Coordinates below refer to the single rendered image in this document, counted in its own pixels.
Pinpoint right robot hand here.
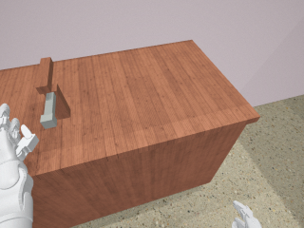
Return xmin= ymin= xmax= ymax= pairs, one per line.
xmin=232 ymin=200 xmax=262 ymax=228

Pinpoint robot left forearm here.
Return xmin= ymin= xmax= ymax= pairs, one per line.
xmin=0 ymin=160 xmax=34 ymax=228

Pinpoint tap lever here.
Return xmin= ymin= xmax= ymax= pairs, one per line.
xmin=40 ymin=92 xmax=57 ymax=129

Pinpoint counter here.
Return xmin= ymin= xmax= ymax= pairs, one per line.
xmin=0 ymin=40 xmax=260 ymax=228

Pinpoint left robot hand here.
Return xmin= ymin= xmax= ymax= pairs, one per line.
xmin=0 ymin=104 xmax=39 ymax=165

